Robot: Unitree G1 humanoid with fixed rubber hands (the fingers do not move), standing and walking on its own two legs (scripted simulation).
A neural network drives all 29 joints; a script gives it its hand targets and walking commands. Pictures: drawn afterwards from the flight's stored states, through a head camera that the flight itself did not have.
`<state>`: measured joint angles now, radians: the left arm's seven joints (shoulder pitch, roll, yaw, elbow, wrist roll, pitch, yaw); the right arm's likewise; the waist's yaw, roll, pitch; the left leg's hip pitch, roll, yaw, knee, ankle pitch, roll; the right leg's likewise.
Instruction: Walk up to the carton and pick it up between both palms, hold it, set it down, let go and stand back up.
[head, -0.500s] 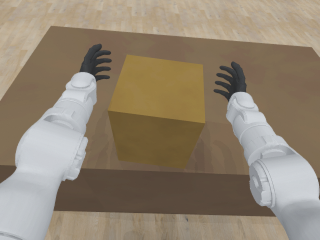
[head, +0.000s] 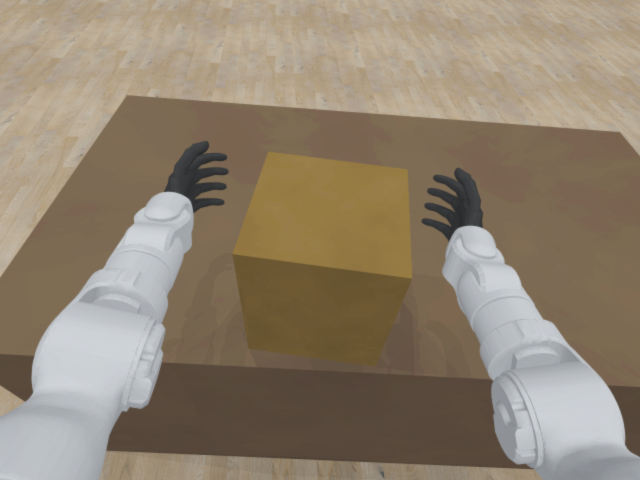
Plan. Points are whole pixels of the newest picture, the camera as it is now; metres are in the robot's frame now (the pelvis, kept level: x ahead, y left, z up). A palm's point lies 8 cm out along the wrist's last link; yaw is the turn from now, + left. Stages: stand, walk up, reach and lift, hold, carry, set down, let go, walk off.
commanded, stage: set down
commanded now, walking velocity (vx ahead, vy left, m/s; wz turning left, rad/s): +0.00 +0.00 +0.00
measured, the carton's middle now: (324, 263) +0.45 -0.05 -0.02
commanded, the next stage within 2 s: none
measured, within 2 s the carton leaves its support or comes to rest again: neither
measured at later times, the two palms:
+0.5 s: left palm (160, 252) +0.41 +0.17 +0.08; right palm (466, 285) +0.34 -0.22 +0.06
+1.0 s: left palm (147, 326) +0.34 +0.19 +0.02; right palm (454, 345) +0.29 -0.19 +0.01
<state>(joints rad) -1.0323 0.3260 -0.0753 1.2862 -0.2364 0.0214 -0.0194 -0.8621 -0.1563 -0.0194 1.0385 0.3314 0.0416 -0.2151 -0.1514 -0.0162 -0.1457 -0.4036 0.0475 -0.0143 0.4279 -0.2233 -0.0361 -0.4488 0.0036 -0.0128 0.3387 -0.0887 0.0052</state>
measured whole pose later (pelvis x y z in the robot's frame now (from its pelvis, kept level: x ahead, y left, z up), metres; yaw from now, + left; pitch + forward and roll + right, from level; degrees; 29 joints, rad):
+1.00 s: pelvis +0.00 +0.00 +0.00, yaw +0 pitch +1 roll -1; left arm -0.36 0.27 -0.05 0.74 -0.21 -0.09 -0.06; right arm -0.22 -0.07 -0.03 0.64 0.19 -0.16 -0.21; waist -0.06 -0.01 0.01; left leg -0.20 0.04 -0.02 0.45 -0.26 -0.03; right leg -0.26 0.00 -0.02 0.38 -0.14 0.01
